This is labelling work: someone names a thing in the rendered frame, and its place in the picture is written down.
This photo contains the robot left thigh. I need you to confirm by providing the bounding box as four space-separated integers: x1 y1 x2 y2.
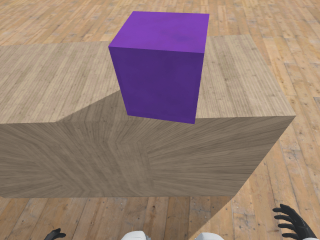
121 230 151 240

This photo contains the left robot hand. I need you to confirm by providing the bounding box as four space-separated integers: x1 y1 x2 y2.
44 228 66 240

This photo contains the right robot hand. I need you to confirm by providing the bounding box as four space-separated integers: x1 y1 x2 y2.
272 204 318 240

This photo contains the pedestal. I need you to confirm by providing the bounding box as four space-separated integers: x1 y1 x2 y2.
0 34 297 199

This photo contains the carton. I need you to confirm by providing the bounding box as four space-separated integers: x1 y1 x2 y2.
108 11 210 124

